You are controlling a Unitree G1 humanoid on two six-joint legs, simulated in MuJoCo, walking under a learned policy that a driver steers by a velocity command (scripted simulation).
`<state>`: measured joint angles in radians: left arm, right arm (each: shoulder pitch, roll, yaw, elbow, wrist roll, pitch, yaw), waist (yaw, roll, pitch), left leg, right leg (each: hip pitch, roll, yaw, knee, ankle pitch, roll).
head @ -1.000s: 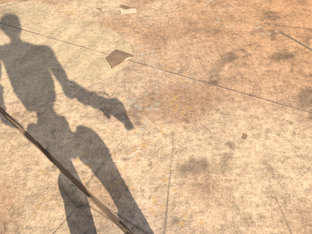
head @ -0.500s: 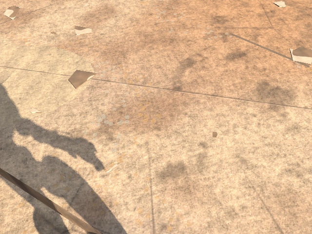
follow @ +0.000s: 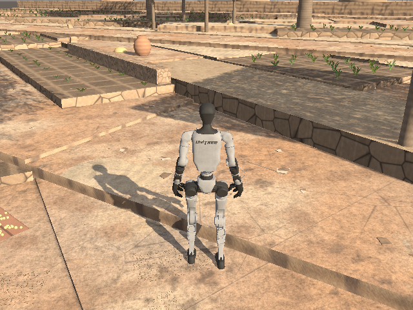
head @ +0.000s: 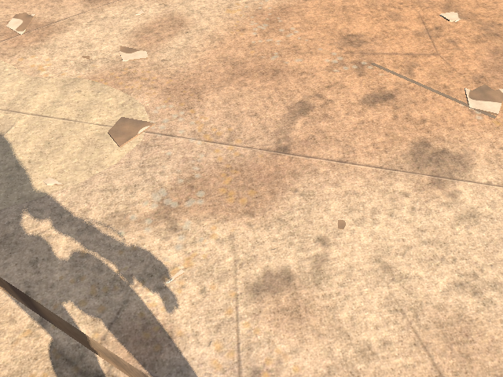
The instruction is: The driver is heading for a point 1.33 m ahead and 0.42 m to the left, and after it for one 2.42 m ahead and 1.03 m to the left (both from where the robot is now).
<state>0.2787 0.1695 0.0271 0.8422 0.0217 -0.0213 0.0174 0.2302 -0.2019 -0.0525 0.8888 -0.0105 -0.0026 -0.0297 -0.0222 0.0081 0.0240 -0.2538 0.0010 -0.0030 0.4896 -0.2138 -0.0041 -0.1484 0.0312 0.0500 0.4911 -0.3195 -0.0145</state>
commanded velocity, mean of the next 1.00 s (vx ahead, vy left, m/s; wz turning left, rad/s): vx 0.78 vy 0.00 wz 0.10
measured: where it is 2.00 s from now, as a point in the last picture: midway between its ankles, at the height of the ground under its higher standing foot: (186, 111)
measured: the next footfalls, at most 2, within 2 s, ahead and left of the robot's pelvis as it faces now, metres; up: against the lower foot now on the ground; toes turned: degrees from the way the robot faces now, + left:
right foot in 0.70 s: +0.51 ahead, -0.05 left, +0.13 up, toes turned -6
left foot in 1.16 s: +0.92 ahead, +0.09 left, +0.13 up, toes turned +17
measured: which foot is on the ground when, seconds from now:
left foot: down 0.00-0.70, up 0.72-1.00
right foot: down 0.00-0.24, up 0.26-0.68, down 0.70-1.00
